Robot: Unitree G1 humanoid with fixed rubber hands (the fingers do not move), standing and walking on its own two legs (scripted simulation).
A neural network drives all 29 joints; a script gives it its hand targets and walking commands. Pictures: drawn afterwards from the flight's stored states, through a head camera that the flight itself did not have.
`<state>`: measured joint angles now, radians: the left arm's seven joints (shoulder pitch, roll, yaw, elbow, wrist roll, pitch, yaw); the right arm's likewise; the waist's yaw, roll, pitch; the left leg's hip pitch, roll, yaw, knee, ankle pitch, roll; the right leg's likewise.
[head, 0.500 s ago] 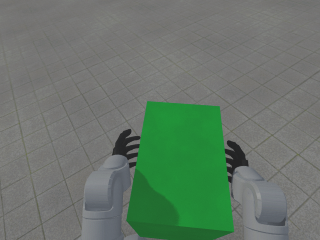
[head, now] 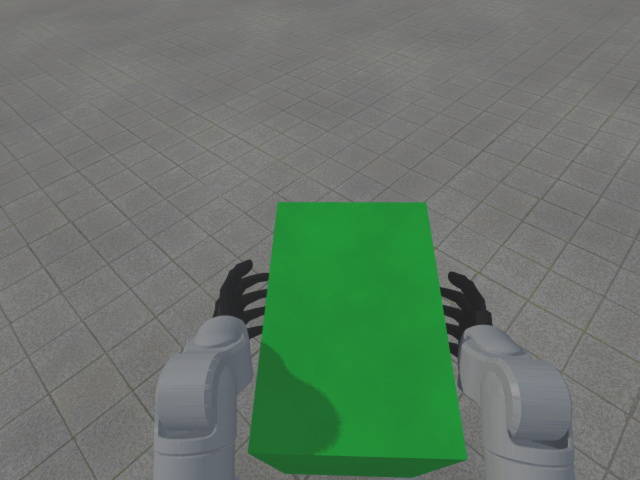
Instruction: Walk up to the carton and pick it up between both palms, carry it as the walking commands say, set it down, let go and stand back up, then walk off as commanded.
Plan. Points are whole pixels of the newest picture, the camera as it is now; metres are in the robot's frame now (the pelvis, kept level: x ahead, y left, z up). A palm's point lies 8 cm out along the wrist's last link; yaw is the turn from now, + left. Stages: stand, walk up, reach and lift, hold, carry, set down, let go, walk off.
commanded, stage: carry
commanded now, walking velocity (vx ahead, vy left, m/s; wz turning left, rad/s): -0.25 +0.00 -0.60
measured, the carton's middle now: (349, 349) +0.30 +0.00 +0.02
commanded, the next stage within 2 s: none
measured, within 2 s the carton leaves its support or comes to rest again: neither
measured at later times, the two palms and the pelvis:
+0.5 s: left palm (396, 434) +0.18 -0.04 +0.08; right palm out of the picture +0.10 -0.29 +0.07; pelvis -0.14 -0.08 +0.00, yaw -15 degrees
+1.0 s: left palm out of the picture +0.02 -0.17 +0.07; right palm out of the picture -0.12 -0.39 +0.05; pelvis -0.28 -0.13 -0.02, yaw -31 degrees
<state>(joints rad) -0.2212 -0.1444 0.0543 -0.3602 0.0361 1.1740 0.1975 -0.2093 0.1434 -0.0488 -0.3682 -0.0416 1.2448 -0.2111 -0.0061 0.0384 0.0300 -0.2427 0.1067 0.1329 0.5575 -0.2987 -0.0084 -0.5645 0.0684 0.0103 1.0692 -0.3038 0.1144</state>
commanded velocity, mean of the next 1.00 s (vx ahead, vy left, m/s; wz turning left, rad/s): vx -0.25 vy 0.00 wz -0.60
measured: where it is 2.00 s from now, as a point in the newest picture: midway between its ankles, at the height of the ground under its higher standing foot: outside the picture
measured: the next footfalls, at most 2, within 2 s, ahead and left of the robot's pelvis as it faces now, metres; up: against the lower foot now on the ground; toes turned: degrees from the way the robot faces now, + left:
right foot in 0.14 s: +0.02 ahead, -0.17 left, +0.00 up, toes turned -2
left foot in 0.56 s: -0.13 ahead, +0.01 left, +0.00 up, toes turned -10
